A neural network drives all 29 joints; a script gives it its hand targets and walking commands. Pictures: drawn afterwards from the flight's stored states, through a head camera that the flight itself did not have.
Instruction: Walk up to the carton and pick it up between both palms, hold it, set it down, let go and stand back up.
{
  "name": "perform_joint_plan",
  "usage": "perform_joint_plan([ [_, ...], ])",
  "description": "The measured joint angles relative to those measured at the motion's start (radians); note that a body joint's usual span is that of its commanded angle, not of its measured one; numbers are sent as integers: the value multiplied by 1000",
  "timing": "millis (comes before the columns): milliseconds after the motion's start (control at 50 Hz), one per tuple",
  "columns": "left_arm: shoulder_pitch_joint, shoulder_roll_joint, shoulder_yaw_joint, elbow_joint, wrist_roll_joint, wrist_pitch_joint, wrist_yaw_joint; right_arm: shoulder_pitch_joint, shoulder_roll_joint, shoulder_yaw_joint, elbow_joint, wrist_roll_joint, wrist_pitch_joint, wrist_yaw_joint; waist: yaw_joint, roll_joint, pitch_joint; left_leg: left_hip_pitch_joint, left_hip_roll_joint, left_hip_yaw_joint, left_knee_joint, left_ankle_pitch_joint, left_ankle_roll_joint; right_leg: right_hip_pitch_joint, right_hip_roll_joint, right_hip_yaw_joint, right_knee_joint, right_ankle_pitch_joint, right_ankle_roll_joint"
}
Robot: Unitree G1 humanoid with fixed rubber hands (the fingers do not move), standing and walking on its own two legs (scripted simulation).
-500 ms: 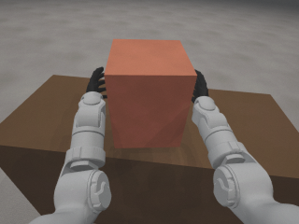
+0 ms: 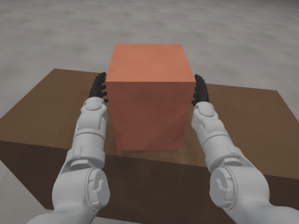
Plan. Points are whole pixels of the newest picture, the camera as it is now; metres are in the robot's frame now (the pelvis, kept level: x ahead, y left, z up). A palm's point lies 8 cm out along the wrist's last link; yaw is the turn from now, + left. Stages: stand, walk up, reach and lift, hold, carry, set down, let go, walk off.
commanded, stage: set down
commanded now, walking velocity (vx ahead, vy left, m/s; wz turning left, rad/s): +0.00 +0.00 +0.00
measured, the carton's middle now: (148, 97) +0.46 +0.01 +0.14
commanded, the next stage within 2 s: none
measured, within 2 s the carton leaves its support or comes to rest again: rests again in 1.82 s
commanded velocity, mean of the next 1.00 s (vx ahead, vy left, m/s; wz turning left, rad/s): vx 0.00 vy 0.00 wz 0.00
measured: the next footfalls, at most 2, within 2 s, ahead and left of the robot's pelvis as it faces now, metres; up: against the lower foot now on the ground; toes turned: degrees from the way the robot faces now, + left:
none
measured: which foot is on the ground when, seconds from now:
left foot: down 0.00-1.00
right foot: down 0.00-1.00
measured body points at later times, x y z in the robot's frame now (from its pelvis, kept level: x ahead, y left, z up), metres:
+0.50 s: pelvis +0.00 +0.00 +0.00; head -0.01 +0.03 +0.45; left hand +0.43 +0.15 +0.13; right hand +0.42 -0.14 +0.14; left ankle +0.01 +0.13 -0.75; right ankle -0.01 -0.10 -0.75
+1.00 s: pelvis +0.01 +0.00 +0.00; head +0.02 +0.02 +0.45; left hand +0.44 +0.15 +0.10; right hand +0.43 -0.14 +0.11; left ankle +0.01 +0.13 -0.75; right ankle -0.01 -0.10 -0.75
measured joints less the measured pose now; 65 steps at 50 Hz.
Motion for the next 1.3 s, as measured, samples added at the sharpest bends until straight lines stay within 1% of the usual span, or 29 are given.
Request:
perform_joint_plan([
  [220, -6, -4, 28, 69, 7, -52, 0, 11, 21, -76, 18, -72, -32, 14, 11, 0, -2, -19, 2, 7, -1, 1, -1, -24, 1, 6, 6, 0, 0],
  [380, -11, -12, 47, 100, 15, -86, 2, 13, 32, -131, 16, -123, -53, 31, 22, -5, -9, -42, 4, 17, -2, 4, 0, -53, 3, 17, 7, 6, 0],
  [680, -8, -24, 78, 141, 36, -131, 2, 17, 51, -225, 12, -213, -88, 67, 34, -5, -29, -89, 4, 35, -4, 6, 4, -110, 2, 34, 13, 11, 3],
  [780, -1, -28, 83, 147, 36, -148, 2, 25, 55, -238, 7, -234, -104, 78, 37, 0, -38, -107, 4, 39, -4, 6, 5, -131, 1, 37, 15, 11, 4],
  [1140, 34, -41, 91, 177, 27, -234, 1, 73, 70, -240, -23, -275, -169, 81, 46, 21, -52, -155, 3, 39, -4, 3, 6, -181, 0, 37, 18, 6, 5],
  [1300, 36, -46, 106, 183, 40, -258, -1, 81, 66, -231, -23, -277, -188, 84, 51, 29, -50, -154, 3, 44, -11, 4, 6, -182, 0, 42, 14, 8, 6],
])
